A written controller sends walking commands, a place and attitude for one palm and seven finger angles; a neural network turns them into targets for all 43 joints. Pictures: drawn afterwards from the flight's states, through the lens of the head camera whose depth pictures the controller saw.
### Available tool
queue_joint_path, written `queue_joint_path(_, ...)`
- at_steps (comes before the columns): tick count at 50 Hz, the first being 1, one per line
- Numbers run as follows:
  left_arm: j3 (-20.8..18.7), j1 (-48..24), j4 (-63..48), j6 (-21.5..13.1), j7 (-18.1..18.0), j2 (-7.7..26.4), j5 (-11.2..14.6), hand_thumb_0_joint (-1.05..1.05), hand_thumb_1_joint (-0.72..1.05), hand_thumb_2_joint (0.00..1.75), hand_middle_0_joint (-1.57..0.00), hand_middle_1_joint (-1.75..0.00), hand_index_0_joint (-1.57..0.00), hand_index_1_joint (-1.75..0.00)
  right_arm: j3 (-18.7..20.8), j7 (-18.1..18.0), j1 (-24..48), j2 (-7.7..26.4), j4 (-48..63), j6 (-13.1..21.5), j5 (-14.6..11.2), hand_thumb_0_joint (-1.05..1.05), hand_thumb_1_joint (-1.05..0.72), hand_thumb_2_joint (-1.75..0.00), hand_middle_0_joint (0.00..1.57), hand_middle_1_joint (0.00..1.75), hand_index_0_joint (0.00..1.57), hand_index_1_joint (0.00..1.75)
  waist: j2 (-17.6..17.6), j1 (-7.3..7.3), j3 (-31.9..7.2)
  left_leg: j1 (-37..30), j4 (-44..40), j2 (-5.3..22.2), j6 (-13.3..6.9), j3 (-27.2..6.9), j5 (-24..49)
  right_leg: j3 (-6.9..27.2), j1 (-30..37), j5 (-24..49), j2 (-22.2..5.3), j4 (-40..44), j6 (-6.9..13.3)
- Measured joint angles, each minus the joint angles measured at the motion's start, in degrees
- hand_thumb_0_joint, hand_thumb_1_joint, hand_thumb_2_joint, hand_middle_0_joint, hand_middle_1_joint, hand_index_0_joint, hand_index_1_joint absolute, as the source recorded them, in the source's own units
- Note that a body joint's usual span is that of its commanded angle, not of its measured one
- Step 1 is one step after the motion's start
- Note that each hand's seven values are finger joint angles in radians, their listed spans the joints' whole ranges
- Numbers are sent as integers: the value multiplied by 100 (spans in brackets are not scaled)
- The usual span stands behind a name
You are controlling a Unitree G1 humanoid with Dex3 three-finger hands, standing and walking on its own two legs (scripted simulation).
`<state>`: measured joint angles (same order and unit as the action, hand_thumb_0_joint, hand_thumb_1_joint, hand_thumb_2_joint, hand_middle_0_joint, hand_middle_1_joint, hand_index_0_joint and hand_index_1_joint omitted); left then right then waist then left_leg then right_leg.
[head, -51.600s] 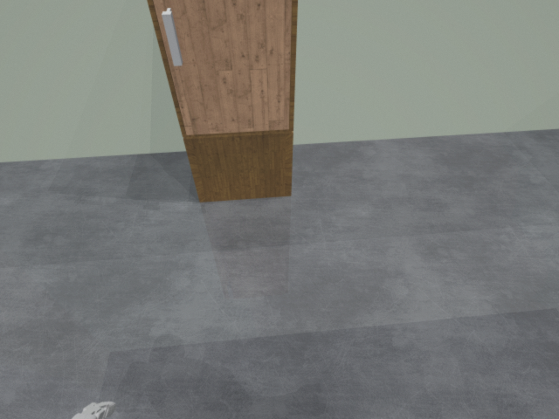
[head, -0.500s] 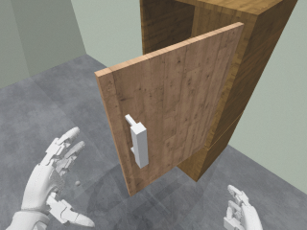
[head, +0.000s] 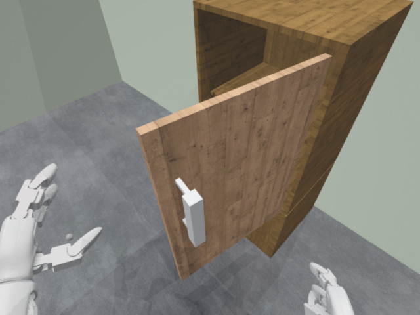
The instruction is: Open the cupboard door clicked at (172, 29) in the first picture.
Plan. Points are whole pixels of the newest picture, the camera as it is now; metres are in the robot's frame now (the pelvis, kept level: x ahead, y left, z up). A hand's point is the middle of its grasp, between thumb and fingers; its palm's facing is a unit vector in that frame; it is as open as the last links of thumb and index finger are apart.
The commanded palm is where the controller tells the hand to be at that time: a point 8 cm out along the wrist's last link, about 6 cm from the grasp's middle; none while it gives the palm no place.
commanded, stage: draw the hand back to the body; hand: left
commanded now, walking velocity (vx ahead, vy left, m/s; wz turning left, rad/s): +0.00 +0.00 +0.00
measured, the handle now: (189, 212) +0.30 +0.08 +0.04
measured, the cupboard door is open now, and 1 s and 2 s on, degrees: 79 79 79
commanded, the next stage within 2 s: step back with the hand held close in 0.60 s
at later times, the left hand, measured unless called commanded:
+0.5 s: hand (57, 226) +0.19 +0.25 +0.15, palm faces +0.44 -0.81 -0.39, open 7.5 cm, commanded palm +0.14 +0.29 +0.17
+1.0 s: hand (54, 230) +0.18 +0.25 +0.15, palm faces +0.34 -0.80 -0.50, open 7.4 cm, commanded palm +0.12 +0.29 +0.18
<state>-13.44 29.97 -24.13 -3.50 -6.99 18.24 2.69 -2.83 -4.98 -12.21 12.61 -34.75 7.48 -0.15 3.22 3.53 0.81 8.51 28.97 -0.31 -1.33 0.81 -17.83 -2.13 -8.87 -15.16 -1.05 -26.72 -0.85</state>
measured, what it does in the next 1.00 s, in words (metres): stands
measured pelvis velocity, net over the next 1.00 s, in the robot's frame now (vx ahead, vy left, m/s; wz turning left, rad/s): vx -0.03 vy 0.00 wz -0.04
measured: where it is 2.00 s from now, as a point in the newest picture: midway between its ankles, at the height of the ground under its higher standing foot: outside the picture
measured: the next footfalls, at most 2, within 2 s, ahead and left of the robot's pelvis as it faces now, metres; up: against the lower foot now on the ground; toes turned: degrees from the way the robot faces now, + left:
right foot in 1.90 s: -0.05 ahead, -0.11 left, +0.00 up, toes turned +14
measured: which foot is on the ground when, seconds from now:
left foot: down 0.00-1.00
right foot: down 0.00-1.00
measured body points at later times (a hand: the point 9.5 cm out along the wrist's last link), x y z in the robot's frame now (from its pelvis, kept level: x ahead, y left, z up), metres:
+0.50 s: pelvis +0.00 -0.01 +0.01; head -0.01 -0.03 +0.45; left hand +0.16 +0.29 +0.18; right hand +0.19 -0.23 -0.08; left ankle -0.02 +0.10 -0.74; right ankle -0.01 -0.13 -0.74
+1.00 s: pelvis -0.03 +0.00 +0.00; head -0.01 -0.01 +0.45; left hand +0.16 +0.29 +0.18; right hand +0.15 -0.25 -0.08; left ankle -0.02 +0.10 -0.74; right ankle -0.01 -0.13 -0.74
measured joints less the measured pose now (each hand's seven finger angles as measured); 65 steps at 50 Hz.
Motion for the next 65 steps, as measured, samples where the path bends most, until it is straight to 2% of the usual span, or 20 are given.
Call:
queue_joint_path(14, -607, -321, 63, -93, 12, 148, 69, 1, 70, 81, -20, -30, -20, -30, 139, 79, 178, 41, -128, -137, 4, 1, -90, -90, 20, 30, 21, 30, 60, 67, 38, -351, -403, 49, 52, 19, 158, 16, 324, 149, 57, 370, 45)
queue_joint_path(21, -543, -345, 187, -107, 34, 21, 82, 1, 84, 87, -21, -30, -21, -30, 169, 94, 192, 52, -149, -185, 4, 1, -90, -90, 20, 30, 21, 30, 79, 58, 89, -401, -489, 71, 75, 20, 225, 15, 359, 202, 81, 431, 74)
queue_joint_path(38, -576, -371, 226, -195, 55, 57, 71, 2, 89, 90, -21, -30, -21, -30, 187, 61, 145, 32, -246, -118, -6, 1, -90, -90, 20, 30, 21, 30, 73, 31, 141, -411, -506, 146, 119, 10, 287, 4, 409, 310, 158, 539, 124)
queue_joint_path(43, -883, -257, 176, -510, 59, 191, 21, 2, 89, 90, -21, -30, -21, -30, 190, 94, 273, 75, -41, -346, -9, 1, -90, -90, 20, 30, 21, 30, 61, -149, 76, 3, -358, 180, 97, 35, 298, 30, 64, 445, 190, 577, 104)
queue_joint_path(51, -845, 136, -146, -529, 47, 439, -23, 2, 89, 90, -21, -30, -21, -30, 356, 36, 349, 131, 230, -655, -59, 1, -90, -90, 20, 30, 21, 30, -125, -321, 185, 419, -267, 66, -1, 201, 433, 193, -476, 536, 71, 313, -5)
queue_joint_path(58, -1035, 245, -451, -598, -50, 640, -65, 2, 89, 90, -21, -30, -21, -30, 360, 12, 254, 62, 358, -686, -74, 1, -90, -90, 20, 30, 21, 30, -347, -357, 276, 784, 45, 0, -91, 248, 483, 242, -852, 592, -2, -15, -69)
queue_joint_path(65, -1220, 179, -575, -786, -133, 565, -192, 2, 89, 90, -21, -30, -21, -30, 286, 39, 82, -1, 415, -474, -69, 1, -90, -90, 20, 30, 21, 30, -383, -316, 315, 1214, 613, -31, -160, 213, 416, 206, -1243, 530, -49, -551, -99)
